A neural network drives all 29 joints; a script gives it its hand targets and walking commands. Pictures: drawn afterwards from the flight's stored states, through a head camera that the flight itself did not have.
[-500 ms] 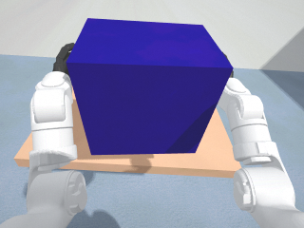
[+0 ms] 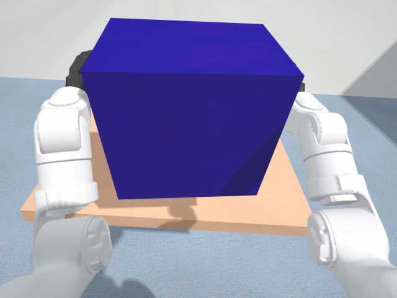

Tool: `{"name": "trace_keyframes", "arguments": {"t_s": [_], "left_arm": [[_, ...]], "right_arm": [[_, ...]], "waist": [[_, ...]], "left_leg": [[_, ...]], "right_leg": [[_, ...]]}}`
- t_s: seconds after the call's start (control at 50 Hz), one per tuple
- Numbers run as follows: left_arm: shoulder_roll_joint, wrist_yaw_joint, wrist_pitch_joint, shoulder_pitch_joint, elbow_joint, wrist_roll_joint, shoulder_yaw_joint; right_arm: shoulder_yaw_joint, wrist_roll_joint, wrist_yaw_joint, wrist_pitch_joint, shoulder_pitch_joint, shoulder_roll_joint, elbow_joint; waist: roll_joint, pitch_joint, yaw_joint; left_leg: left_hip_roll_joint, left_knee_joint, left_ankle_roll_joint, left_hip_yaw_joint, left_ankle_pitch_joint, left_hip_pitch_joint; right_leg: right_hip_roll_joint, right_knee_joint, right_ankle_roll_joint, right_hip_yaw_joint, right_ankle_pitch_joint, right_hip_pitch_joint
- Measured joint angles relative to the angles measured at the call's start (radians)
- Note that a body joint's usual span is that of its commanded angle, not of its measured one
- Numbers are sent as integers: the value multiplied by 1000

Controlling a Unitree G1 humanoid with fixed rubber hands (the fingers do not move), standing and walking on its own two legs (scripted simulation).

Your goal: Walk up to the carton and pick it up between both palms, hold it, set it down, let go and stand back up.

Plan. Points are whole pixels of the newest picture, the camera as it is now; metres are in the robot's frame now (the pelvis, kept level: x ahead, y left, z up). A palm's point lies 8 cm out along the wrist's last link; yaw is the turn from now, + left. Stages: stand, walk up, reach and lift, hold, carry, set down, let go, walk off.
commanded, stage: hold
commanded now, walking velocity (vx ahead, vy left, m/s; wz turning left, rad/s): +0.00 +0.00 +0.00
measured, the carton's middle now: (189, 113) +0.40 -0.01 +0.23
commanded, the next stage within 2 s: set down in 1.58 s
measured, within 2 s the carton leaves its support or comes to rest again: neither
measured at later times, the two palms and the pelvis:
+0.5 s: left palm (60, 86) +0.36 +0.20 +0.30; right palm (287, 79) +0.37 -0.17 +0.32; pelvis +0.00 +0.00 +0.00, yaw +0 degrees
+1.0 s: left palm (61, 91) +0.36 +0.20 +0.29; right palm (286, 87) +0.37 -0.17 +0.30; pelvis +0.00 +0.00 +0.00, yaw +0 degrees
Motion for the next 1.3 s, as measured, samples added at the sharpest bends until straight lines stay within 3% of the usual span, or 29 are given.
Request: {"name": "trace_keyframes", "arguments": {"t_s": [0.16, 0.24, 0.52, 0.9, 1.3], "left_arm": [[-18, 13, 62, 40, -103, -2, 3], [-12, 17, 83, 31, -90, -6, 8], [26, -24, 57, -44, 28, 9, 9], [7, -24, 75, 31, -79, 10, 11], [10, -24, 73, 1, -49, 13, 13]], "right_arm": [[74, 72, -17, 29, 0, -45, -31], [65, 72, -14, 50, -36, -40, 12], [37, 61, -24, 88, -126, -40, 92], [60, 82, -41, 92, -34, -27, -7], [56, 82, -40, 105, -69, -36, 23]], "waist": [[3, -6, 34], [4, -11, 46], [15, -55, 42], [10, -37, 35], [13, -44, 40]], "left_leg": [[5, -5, -2, 15, -6, 31], [6, -2, -4, 10, -6, 33], [1, -7, -4, -8, 7, -9], [6, -9, -6, -3, -6, 25], [4, -8, -5, -2, -3, 15]], "right_leg": [[4, -2, -1, 16, -1, 23], [5, 11, -4, 11, -9, 23], [2, 11, -6, -7, -6, -15], [6, -5, -6, -1, -9, 24], [5, -1, -6, 1, -7, 12]]}}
